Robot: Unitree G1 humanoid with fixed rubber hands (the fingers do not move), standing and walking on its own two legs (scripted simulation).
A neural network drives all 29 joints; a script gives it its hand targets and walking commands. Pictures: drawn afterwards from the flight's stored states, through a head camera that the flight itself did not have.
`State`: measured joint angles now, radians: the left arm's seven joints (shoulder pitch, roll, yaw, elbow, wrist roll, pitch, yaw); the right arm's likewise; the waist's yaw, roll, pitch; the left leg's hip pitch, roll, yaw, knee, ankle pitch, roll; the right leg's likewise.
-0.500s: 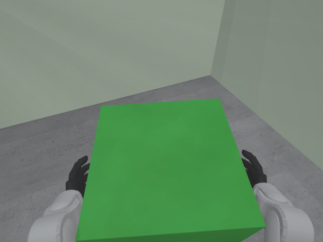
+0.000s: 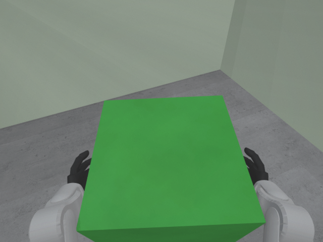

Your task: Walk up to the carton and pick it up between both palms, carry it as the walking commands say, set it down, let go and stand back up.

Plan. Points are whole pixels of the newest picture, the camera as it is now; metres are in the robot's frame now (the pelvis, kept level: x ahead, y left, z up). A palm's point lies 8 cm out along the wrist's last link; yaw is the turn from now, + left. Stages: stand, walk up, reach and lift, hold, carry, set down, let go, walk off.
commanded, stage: carry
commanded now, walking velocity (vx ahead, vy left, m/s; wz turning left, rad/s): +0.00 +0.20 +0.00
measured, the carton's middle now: (166, 178) +0.28 +0.00 +0.02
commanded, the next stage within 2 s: none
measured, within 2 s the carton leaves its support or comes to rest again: neither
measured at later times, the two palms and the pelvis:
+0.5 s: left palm (54, 196) +0.21 +0.23 +0.09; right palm (237, 184) +0.22 -0.14 +0.10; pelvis -0.02 +0.04 +0.01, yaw +0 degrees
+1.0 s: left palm (23, 197) +0.22 +0.30 +0.09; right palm (205, 193) +0.21 -0.08 +0.08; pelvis -0.02 +0.11 +0.00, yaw +0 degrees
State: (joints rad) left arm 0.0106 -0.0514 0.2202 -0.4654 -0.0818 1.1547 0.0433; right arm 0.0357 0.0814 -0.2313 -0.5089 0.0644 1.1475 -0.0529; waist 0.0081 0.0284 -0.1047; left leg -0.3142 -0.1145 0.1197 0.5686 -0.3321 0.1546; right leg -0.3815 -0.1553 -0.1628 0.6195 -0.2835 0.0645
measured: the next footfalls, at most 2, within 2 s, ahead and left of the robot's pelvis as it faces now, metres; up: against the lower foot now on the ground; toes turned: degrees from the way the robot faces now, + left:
left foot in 0.52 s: +0.03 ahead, +0.17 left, +0.00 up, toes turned -2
right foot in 0.90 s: +0.03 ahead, -0.08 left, +0.00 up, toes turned -3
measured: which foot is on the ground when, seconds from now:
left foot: down 0.00-0.34, up 0.36-0.50, down 0.52-1.00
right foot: down 0.00-0.82, up 0.84-0.88, down 0.90-1.00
